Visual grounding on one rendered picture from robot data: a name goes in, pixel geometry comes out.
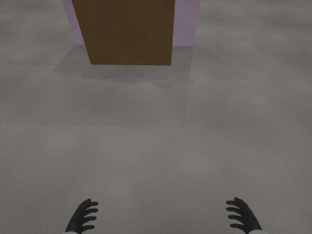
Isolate robot left hand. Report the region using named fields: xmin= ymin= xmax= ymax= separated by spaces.
xmin=65 ymin=199 xmax=98 ymax=234

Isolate pedestal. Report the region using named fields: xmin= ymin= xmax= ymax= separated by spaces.
xmin=71 ymin=0 xmax=176 ymax=65

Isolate robot right hand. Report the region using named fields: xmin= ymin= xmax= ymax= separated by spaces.
xmin=226 ymin=197 xmax=262 ymax=234

